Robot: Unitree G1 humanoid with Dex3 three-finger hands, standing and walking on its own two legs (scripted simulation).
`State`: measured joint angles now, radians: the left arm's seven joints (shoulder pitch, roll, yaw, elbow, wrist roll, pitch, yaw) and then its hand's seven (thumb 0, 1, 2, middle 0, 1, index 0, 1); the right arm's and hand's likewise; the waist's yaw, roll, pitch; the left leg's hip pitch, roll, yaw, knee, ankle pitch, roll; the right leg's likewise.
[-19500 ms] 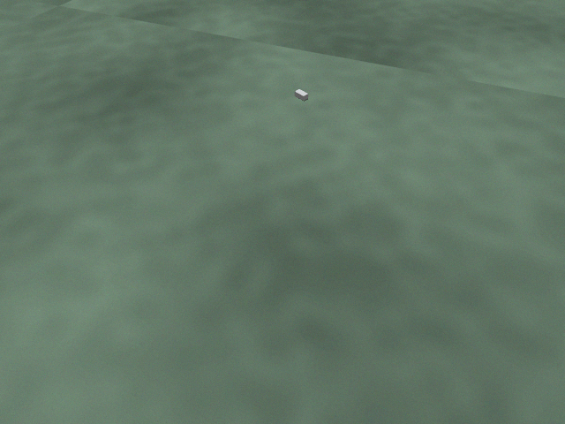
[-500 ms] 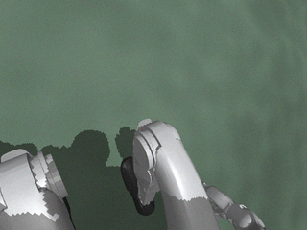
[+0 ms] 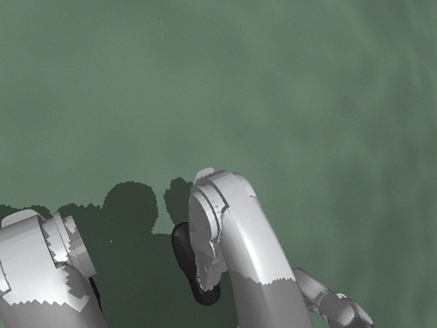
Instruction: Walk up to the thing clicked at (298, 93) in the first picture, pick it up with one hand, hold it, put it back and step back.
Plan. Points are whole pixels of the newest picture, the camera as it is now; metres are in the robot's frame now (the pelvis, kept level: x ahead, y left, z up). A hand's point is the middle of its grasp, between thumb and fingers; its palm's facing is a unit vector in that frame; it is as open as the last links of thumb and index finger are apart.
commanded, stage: close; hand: left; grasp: from above
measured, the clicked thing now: out of the picture +0.41 +0.38 -0.28
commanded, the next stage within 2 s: settle in 1.14 s
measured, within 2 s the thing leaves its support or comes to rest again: leaves its support in 1.58 s
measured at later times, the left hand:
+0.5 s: hand out of the picture +0.39 +0.37 -0.25, palm faces -0.42 -0.21 -0.88, open 9.8 cm
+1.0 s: hand out of the picture +0.39 +0.37 -0.25, palm faces -0.41 -0.20 -0.89, open 7.4 cm
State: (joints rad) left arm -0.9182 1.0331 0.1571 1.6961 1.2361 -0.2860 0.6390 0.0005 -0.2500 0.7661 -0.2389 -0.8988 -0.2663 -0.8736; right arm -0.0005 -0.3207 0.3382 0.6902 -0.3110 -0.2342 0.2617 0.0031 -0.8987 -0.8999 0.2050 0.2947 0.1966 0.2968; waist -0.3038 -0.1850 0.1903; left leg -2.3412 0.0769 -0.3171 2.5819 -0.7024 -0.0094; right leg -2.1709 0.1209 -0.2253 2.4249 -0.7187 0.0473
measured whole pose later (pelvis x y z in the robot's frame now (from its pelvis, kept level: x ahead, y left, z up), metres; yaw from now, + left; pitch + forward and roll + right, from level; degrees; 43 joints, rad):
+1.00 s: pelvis +0.00 +0.00 +0.00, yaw +0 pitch +24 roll -14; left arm -0.95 1.03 0.13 1.71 1.24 -0.26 0.64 0.00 0.45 0.18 -0.79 -0.38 -0.85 -0.33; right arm 0.01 -0.32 0.33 0.68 -0.31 -0.22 0.24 0.00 -0.89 -0.90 0.20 0.29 0.20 0.30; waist -0.31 -0.18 0.17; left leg -2.35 0.08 -0.31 2.58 -0.70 0.00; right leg -2.18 0.12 -0.22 2.43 -0.71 0.05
